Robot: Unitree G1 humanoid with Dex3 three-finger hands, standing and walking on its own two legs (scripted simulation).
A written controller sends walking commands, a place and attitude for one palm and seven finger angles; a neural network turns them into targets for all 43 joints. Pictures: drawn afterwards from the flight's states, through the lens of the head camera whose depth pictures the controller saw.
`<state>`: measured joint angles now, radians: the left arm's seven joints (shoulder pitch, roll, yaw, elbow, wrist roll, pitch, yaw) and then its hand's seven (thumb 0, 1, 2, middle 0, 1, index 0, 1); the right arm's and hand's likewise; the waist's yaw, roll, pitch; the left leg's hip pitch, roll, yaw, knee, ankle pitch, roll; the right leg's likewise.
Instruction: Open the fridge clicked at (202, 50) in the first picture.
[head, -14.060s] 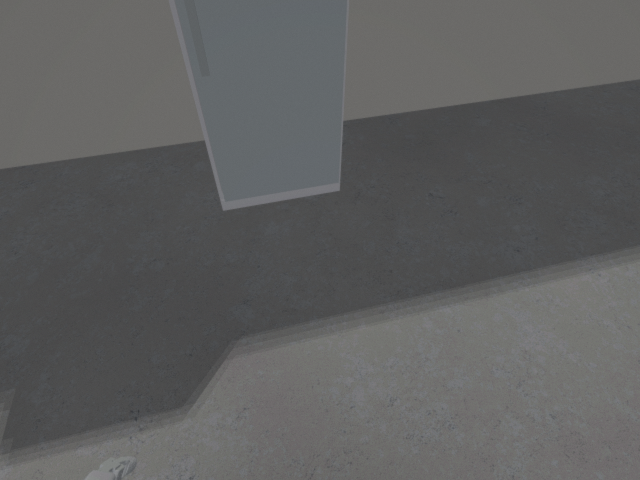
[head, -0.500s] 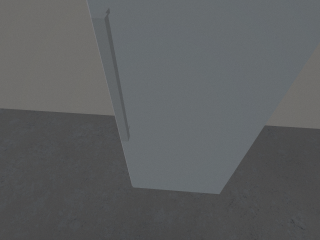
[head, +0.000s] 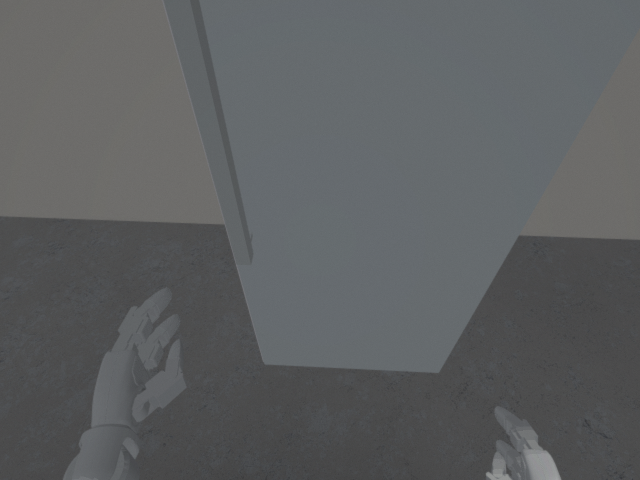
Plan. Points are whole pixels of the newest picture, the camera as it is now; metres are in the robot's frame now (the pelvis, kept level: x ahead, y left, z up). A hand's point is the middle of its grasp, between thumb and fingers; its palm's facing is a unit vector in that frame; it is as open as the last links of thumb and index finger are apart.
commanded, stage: raise the hand to about handle height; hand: left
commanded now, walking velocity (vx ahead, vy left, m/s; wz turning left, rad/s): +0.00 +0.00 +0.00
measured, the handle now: (225, 155) +0.51 +0.15 +0.14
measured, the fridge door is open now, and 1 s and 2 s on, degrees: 0 0 0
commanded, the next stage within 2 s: move the hooked fingers beside the handle in 1.84 s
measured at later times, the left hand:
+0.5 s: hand (147, 406) +0.21 +0.21 +0.02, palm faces -0.08 -1.00 -0.05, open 10.6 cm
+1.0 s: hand (70, 356) +0.23 +0.27 +0.09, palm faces +0.08 -0.99 -0.08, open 13.5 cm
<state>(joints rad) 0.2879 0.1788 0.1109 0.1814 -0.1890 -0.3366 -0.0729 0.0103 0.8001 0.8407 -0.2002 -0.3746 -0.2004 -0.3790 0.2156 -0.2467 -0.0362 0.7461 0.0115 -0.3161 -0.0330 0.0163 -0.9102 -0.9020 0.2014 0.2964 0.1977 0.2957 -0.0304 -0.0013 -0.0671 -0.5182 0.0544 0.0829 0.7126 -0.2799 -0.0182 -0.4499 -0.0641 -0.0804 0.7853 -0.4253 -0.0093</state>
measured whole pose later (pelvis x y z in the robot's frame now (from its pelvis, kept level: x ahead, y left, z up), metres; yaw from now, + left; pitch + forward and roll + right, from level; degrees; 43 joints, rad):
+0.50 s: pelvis -0.03 +0.01 -0.04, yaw +1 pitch +8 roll -1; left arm 0.27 0.30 0.21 0.01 -0.30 -0.20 -0.36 0.01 0.21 0.60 -0.25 -0.74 -0.25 -0.74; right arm 0.22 -0.19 0.05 0.62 0.03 -0.29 -0.10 0.02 -0.90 -0.90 0.21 0.30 0.20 0.30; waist 0.00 0.03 -0.05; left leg -0.79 0.08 0.03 1.02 -0.38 -0.01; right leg -0.67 -0.05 -0.11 1.03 -0.51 -0.01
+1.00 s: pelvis +0.00 +0.02 -0.01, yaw +1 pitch +4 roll -2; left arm 0.21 0.35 0.34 0.04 -0.34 -0.22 -0.35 -0.01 -0.36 0.35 -0.29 -1.11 -0.29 -1.12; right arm 0.21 -0.25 0.03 0.63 0.04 -0.31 -0.11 0.02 -0.90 -0.90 0.20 0.30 0.20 0.30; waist 0.02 0.01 -0.04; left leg -0.55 0.06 0.04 0.81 -0.33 0.00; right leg -0.42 -0.05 -0.11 0.78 -0.43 0.01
